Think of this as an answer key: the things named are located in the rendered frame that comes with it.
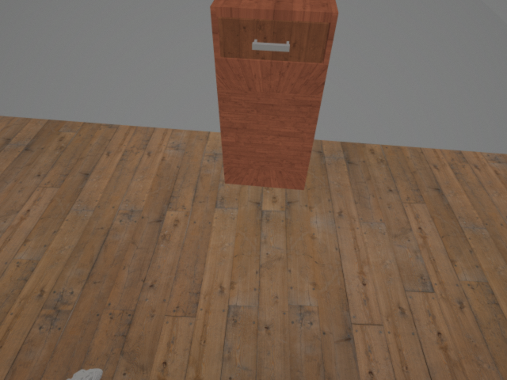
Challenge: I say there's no cabinet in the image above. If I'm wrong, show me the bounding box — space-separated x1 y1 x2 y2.
210 0 338 190

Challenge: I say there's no handle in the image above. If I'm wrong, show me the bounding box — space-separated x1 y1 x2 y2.
252 40 290 52

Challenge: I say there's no drawer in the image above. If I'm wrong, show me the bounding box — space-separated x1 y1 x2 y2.
218 17 329 63

